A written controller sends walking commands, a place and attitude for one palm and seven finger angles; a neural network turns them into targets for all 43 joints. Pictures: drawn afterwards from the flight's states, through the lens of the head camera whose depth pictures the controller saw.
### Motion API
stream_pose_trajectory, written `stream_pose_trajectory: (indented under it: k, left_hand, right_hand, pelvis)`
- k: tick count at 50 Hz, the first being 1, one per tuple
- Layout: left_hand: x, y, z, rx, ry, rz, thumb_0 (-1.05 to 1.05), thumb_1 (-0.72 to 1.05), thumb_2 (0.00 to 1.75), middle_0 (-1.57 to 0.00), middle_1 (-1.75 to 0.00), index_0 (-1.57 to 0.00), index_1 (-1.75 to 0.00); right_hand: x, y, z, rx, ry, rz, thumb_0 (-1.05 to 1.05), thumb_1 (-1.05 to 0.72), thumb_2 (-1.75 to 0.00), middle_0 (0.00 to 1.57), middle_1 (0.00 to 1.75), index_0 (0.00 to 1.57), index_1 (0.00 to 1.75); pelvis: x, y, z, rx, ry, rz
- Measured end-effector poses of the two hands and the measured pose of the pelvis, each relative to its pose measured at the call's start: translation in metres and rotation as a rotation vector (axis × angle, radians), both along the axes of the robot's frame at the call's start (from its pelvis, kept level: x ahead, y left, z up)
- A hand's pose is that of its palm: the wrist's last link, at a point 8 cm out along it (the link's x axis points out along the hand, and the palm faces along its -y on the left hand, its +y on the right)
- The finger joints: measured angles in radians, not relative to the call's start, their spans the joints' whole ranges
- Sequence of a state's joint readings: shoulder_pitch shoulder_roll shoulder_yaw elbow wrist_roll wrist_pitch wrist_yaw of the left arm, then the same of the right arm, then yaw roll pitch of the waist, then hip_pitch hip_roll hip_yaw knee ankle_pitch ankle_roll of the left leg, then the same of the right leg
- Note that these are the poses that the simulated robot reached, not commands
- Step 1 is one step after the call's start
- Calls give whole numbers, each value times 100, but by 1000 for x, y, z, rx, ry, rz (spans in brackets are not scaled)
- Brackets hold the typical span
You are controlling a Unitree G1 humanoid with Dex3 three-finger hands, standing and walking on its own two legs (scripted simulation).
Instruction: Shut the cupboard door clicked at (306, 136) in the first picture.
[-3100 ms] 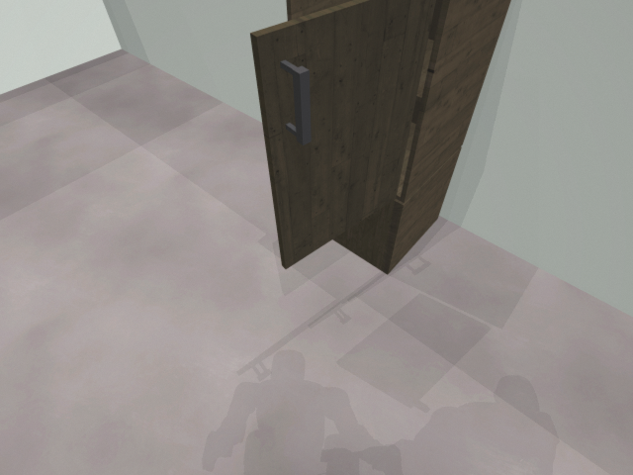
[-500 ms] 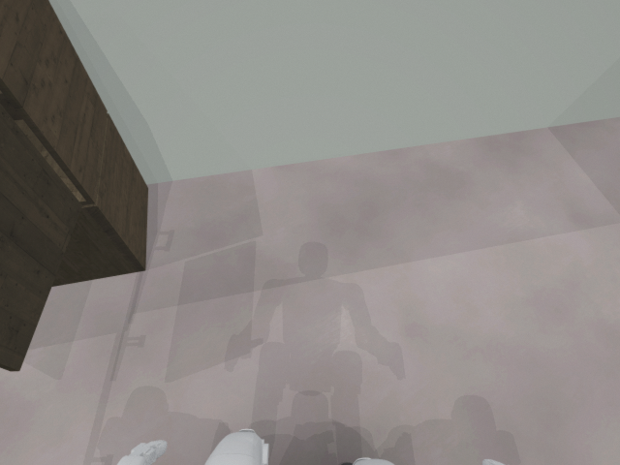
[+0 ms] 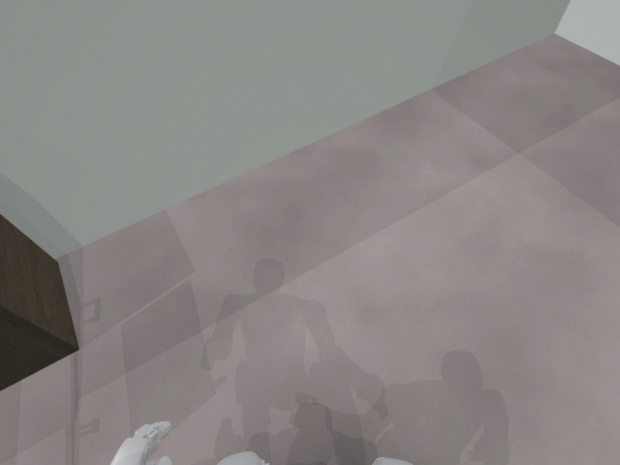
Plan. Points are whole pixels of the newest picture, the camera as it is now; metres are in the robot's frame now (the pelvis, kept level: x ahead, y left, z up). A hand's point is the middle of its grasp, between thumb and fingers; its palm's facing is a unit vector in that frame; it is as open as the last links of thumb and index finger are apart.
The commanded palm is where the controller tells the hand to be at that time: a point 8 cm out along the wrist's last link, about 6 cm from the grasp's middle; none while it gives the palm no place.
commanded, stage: walk around to get in front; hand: left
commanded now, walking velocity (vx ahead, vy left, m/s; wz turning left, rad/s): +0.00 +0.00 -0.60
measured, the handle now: out of the picture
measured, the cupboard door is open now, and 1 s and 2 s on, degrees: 80 80 80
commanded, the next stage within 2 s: none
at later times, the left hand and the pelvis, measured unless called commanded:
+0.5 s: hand (187, 451) +0.15 +0.20 -0.16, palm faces -0.21 -0.96 -0.19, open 7.4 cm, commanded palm none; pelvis +0.03 +0.02 +0.01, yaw -16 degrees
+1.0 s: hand (263, 403) +0.21 +0.09 -0.15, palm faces -0.55 -0.80 -0.23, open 7.4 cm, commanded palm none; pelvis +0.03 -0.02 +0.02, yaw -35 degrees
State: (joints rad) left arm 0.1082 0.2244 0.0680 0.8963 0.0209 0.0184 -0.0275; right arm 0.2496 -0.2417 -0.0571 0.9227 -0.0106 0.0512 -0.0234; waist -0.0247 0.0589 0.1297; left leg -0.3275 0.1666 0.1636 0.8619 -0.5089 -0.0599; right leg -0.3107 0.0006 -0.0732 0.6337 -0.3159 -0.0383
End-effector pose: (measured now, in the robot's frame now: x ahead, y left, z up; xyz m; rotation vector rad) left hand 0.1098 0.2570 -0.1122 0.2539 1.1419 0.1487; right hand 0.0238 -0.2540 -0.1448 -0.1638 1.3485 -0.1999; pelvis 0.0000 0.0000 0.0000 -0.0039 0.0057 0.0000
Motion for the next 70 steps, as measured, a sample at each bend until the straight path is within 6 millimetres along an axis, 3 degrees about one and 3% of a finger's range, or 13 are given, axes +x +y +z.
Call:
stream_pose_trajectory:
  k: [5, 11, 19, 24, 29, 33, 37, 41, 44, 51, 58, 65, 70]
  left_hand:
    - [0, -19, 7, 6, 35, -24, 0, 91, 90, -20, -30, -20, -30]
    - [-2, -30, 0, -33, 98, -70, 0, 91, 90, -20, -30, -20, -30]
    - [13, -14, -25, -81, 133, -98, 0, 91, 90, -21, -30, -20, -30]
    - [39, -6, -24, -77, 134, -160, 0, 91, 90, -20, -30, -20, -30]
    - [69, -12, -11, -64, 115, -241, 0, 91, 90, -20, -30, -20, -30]
    - [95, -33, -5, -39, 99, -333, 0, 91, 90, -20, -30, -19, -30]
    - [121, -66, -4, -8, 52, -429, 0, 91, 90, -20, -30, -19, -30]
    - [131, -93, 0, 13, 8, -482, 0, 91, 90, -20, -30, -20, -30]
    - [128, -105, 4, 15, 29, -504, 0, 91, 90, -20, -30, -20, -30]
    - [128, -122, -4, -21, 104, -578, 0, 91, 90, -20, -30, -20, -30]
    - [157, -122, -28, -65, 131, -612, 0, 91, 90, -21, -30, -20, -30]
    - [192, -136, -16, -57, 123, -699, 0, 91, 90, -20, -30, -20, -30]
    - [209, -165, -7, -41, 115, -793, 0, 91, 90, -20, -30, -19, -30]
  right_hand:
    - [10, -14, 10, -6, -19, -49, 1, -91, -89, 20, 30, 20, 30]
    - [34, -17, 27, -28, -108, -87, 1, -91, -89, 20, 29, 20, 30]
    - [55, 2, 37, -89, -198, -119, 1, -91, -89, 20, 30, 20, 30]
    - [36, 16, 46, -102, -178, -146, 1, -90, -89, 20, 30, 20, 30]
    - [5, 21, 45, -84, -132, -228, 1, -90, -89, 20, 30, 20, 30]
    - [-28, 16, 34, -60, -98, -321, 1, -90, -89, 20, 30, 20, 30]
    - [-65, 4, 12, -30, -58, -417, 1, -90, -89, 20, 30, 20, 30]
    - [-90, -10, 1, -22, -2, -489, 1, -90, -89, 20, 30, 20, 30]
    - [-91, -18, 10, -30, -11, -523, 1, -91, -89, 20, 29, 20, 30]
    - [-72, -27, 31, -76, -99, -578, 1, -91, -89, 20, 29, 20, 30]
    - [-53, -12, 37, -142, -148, -613, 1, -91, -89, 20, 30, 20, 30]
    - [-72, 21, 47, -121, -96, -678, 1, -90, -89, 20, 30, 20, 30]
    - [-100, 37, 40, -83, -67, -781, 1, -90, -89, 20, 30, 20, 30]
  pelvis:
    - [2, -7, 11, 19, 0, -55]
    - [8, -7, 17, 23, 14, -120]
    - [23, 15, 7, -10, 32, -197]
    - [27, 20, 12, -13, 17, -271]
    - [30, 19, 18, -28, 20, -342]
    - [31, 11, 16, -25, 19, -404]
    - [30, -6, 3, -5, 14, -460]
    - [27, -15, 0, -1, 4, -499]
    - [27, -20, 8, 13, 3, -538]
    - [37, -21, 16, 23, 16, -616]
    - [60, -9, 5, -3, 37, -686]
    - [69, -10, 18, -22, 37, -784]
    - [71, -19, 19, -23, 39, -861]
